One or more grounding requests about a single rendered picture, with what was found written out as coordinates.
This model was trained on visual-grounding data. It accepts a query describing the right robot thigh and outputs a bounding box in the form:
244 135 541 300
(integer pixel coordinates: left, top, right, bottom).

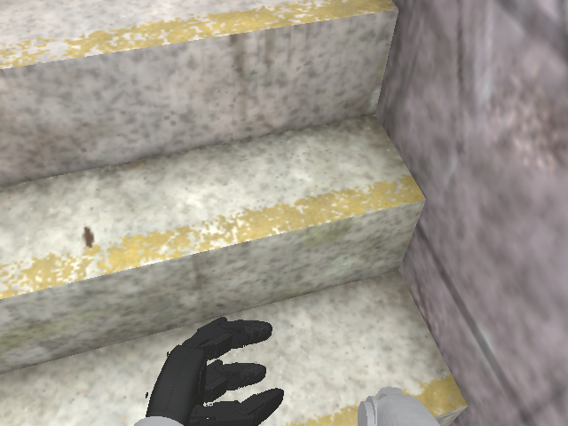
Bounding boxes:
358 393 440 426

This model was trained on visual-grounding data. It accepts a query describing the right robot shin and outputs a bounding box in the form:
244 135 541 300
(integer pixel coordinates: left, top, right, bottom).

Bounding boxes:
375 386 403 399

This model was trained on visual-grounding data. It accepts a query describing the robot left hand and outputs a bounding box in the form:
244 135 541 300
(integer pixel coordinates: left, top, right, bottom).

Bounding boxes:
146 317 284 426

